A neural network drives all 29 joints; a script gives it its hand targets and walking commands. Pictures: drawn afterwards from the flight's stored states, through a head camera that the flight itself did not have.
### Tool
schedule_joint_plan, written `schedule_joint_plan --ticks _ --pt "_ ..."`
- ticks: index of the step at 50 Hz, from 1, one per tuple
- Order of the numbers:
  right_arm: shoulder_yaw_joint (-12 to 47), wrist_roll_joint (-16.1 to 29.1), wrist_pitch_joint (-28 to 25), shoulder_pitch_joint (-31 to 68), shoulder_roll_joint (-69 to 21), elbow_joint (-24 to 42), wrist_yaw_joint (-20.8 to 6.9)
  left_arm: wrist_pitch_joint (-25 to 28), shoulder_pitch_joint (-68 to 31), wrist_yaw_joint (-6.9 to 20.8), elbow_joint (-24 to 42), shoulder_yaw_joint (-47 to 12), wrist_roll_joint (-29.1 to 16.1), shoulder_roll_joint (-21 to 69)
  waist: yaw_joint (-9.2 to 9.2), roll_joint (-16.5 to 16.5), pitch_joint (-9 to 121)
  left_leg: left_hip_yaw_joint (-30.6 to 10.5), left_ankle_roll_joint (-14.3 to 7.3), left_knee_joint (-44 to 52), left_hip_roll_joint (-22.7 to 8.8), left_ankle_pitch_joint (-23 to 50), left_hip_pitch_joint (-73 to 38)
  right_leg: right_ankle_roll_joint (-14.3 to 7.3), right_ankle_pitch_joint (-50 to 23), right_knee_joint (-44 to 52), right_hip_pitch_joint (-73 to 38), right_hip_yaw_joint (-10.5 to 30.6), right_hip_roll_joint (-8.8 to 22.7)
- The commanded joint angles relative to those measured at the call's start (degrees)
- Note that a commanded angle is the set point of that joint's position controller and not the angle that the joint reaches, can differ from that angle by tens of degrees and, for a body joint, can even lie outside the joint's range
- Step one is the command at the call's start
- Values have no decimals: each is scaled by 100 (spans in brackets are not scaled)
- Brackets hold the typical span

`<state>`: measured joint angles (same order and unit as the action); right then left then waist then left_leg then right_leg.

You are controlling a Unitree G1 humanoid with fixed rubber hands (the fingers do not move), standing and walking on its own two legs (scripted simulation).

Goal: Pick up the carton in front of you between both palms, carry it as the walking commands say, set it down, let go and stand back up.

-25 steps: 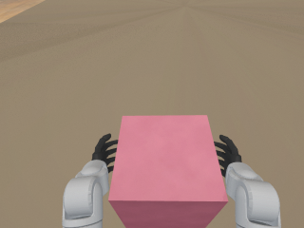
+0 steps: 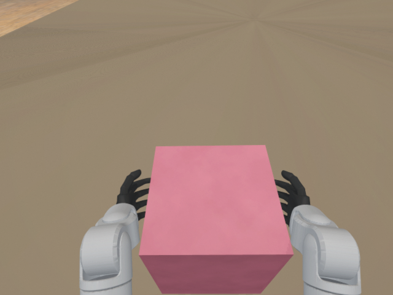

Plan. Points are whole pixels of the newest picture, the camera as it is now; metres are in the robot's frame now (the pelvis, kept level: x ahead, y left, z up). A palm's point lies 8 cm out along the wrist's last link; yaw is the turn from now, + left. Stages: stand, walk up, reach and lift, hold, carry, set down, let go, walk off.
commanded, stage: carry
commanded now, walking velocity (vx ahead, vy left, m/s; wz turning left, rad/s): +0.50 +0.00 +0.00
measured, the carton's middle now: (210, 223) +0.28 +0.01 +0.03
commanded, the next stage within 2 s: none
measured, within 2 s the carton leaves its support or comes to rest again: neither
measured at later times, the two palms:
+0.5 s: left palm (160, 109) +0.59 +0.15 +0.09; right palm (267, 108) +0.60 -0.15 +0.09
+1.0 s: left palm (174, 59) +0.93 +0.14 +0.09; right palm (251, 60) +0.94 -0.16 +0.08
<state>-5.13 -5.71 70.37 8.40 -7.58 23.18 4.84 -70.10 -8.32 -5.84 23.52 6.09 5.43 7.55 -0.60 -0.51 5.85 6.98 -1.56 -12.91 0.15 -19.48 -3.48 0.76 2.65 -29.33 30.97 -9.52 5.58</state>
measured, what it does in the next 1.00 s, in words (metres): walks ahead: right foot, then left foot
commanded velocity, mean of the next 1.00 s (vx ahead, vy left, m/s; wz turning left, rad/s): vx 0.50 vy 0.00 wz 0.00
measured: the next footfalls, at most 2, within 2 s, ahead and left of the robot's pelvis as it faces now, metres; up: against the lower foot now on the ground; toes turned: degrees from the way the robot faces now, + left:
right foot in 0.04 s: +0.21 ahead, -0.12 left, +0.00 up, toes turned -11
left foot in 0.52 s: +0.52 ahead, +0.11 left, +0.00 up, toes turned +12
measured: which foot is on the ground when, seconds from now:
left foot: down 0.00-0.08, up 0.10-0.50, down 0.52-1.00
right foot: up 0.00-0.02, down 0.04-0.56, up 0.58-0.98, down 1.00-1.00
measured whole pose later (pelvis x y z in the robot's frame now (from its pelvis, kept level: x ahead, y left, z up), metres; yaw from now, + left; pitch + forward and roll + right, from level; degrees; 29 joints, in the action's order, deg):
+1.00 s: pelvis +0.68 -0.01 -0.02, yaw +1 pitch +3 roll +0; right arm -4.7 -5.7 70.0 7.1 -7.4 25.1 4.6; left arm -69.7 -7.5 -5.8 24.9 5.2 5.4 7.5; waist 0.0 -1.1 5.5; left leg 10.6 2.6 -21.1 -4.3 -26.8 -4.4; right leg -1.7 2.2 -25.6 27.4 -13.1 3.4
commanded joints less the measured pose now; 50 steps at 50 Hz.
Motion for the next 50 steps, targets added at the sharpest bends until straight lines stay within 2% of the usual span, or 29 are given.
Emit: schedule_joint_plan --ticks 1,2,3,4,5,7,10,12,15,20,22,23,24,25,26,27,28,29,30,32,34,37,40,43,46,47,48,49,50 --pt "3861 2107 128 2648 -4556 -45 -1465 -100 -2409 1533 -364 -3909 -2215 4782 -150 1086 2112 296 182 -4393 -358 1903 2434 -760 397 688 -4481 1952 1332" --pt "3973 2190 103 2753 -4713 -5 -1503 -39 -2443 1555 -430 -3918 -2219 4909 -116 2108 2110 -94 133 -5563 251 -736 3981 -1388 -380 1230 -5082 3451 2019" --pt "4022 2269 64 2903 -4821 -60 -1525 -10 -2480 1564 -431 -3917 -2241 5078 -129 1459 1940 -549 -26 -6083 -140 -872 4410 -1426 -685 1233 -4940 3179 1974" --pt "4082 2344 4 3103 -5076 93 -1528 57 -2634 1577 -343 -3954 -2272 5325 -99 818 1886 -649 -77 -6022 -426 -605 4579 -1259 -905 1139 -4843 2637 1813" --pt "4144 2374 -58 3166 -5263 103 -1538 129 -2714 1571 -243 -4012 -2289 5559 -68 532 1720 -694 -71 -5683 -568 -209 4359 -1018 -1025 1235 -4259 2180 1614" --pt "4218 2400 -193 3095 -5486 127 -1524 245 -2911 1551 -9 -4147 -2354 5812 -71 473 1681 -628 16 -4750 -687 105 3919 -783 -107 1655 -3654 1541 1440" --pt "4305 2324 -331 2945 -5494 254 -1453 338 -2776 1561 83 -4159 -2393 5760 -56 804 1495 -302 78 -4066 -716 646 3973 -832 203 1928 -3460 1093 1259" --pt "4293 2302 -367 2827 -5434 410 -1382 348 -2751 1574 291 -4203 -2481 5659 -33 724 1372 -140 150 -3445 -685 1014 4014 -850 -59 2025 -3587 776 1128" --pt "4245 2245 -329 2701 -5242 643 -1297 299 -2631 1573 481 -4235 -2524 5420 -37 904 1113 143 183 -2449 -604 1441 3813 -784 -516 1979 -3567 345 941" --pt "4059 2212 -78 2520 -4758 586 -1326 80 -2353 1508 419 -4109 -2357 4925 -96 945 791 521 72 -1563 -357 1812 3285 -651 -1306 1591 -3712 78 842" --pt "3951 2170 10 2319 -4605 274 -1371 -6 -2272 1490 250 -4066 -2245 4814 -51 752 871 702 -35 -1242 -160 1690 2496 -518 -2117 875 -3618 -107 727" --pt "3888 2131 35 2179 -4564 83 -1397 -44 -2302 1483 189 -4061 -2196 4773 68 520 1112 879 -113 -975 39 1470 1579 -357 -2340 -9 -3304 -365 511" --pt "3816 2106 48 2177 -4508 -19 -1435 -74 -2360 1478 89 -4054 -2156 4722 216 237 1460 405 -282 -1023 -377 1293 210 -182 -1532 -1136 -2345 -420 352" --pt "3749 2078 27 2222 -4373 -91 -1451 -97 -2444 1493 89 -4098 -2173 4765 236 -1267 1989 -1926 -787 -787 -1911 1246 -976 95 320 -2864 -854 -377 -151" --pt "3743 2101 0 2151 -4564 -227 -1474 -108 -2544 1528 67 -4182 -2226 4832 189 -1962 2040 -3215 -1340 -409 -2367 2340 -1761 118 2562 -3968 564 196 -714" --pt "3817 2162 -24 2288 -4792 -127 -1503 -75 -2627 1553 -5 -4205 -2242 4950 204 -1425 1953 -2996 -1375 -373 -2396 2944 -1650 -16 2620 -4502 1010 629 -454" --pt "3968 2278 -120 2536 -5133 89 -1549 8 -2899 1557 240 -4255 -2346 5159 199 -832 1872 -2438 -1178 -580 -2367 3482 -1505 -104 2483 -4342 1127 778 -94" --pt "4034 2330 -178 2648 -5316 182 -1560 77 -2927 1560 176 -4295 -2346 5328 240 -309 1742 -2041 -941 -547 -2123 3621 -983 -84 2260 -3998 959 800 34" --pt "4061 2395 -215 2804 -5424 227 -1560 155 -2879 1543 86 -4334 -2319 5484 234 -221 1746 -1542 -715 -339 -1972 3169 -643 -122 1834 -3409 643 879 147" --pt "4077 2447 -298 2821 -5519 295 -1575 287 -2718 1494 98 -4389 -2298 5639 213 -467 1717 -1169 -552 -6 -1856 2574 -311 -134 1513 -2850 408 662 77" --pt "4110 2464 -346 2680 -5449 425 -1600 384 -2503 1417 174 -4370 -2223 5707 182 -757 1664 -869 -589 182 -1801 2394 -426 -136 1118 -2289 532 538 114" --pt "4129 2485 -371 2580 -5298 594 -1605 413 -2433 1334 421 -4382 -2174 5664 167 -745 1336 -347 -607 281 -1600 2372 -338 -69 635 -1275 407 320 60" --pt "4044 2410 -310 2433 -4963 665 -1563 325 -2451 1308 605 -4415 -2204 5431 176 -856 947 84 -547 245 -1442 2677 -125 -75 -12 -413 73 -36 -108" --pt "3951 2310 -172 2384 -4624 688 -1488 150 -2515 1347 647 -4363 -2292 5111 207 -865 679 209 -460 8 -1425 2846 -116 -135 -245 58 -245 -319 -212" --pt "3907 2165 -6 2334 -4399 466 -1425 -16 -2208 1418 234 -4140 -2283 4819 60 -560 873 578 -206 -1284 -1206 3987 260 -244 101 537 -1658 -657 -549" --pt "3903 2119 39 2298 -4354 366 -1420 -48 -2179 1448 105 -4058 -2255 4765 -32 -285 1291 674 2 -2324 -962 3564 816 -318 327 516 -2815 -413 -408" --pt "3902 2125 75 2419 -4322 394 -1430 -60 -2124 1474 -3 -3979 -2213 4662 -139 824 1871 656 238 -4059 -576 1960 2041 -687 573 679 -4058 1466 940" --pt "3982 2165 87 2472 -4442 377 -1447 -39 -2171 1506 -118 -3960 -2231 4705 -98 2056 2008 195 298 -5352 112 -723 3650 -1336 175 1282 -4815 3432 1863" --pt "4038 2219 75 2593 -4550 312 -1470 -30 -2208 1533 -124 -3949 -2271 4852 -123 1687 1948 -420 95 -5976 -152 -960 4172 -1464 -182 1414 -4847 3423 1927"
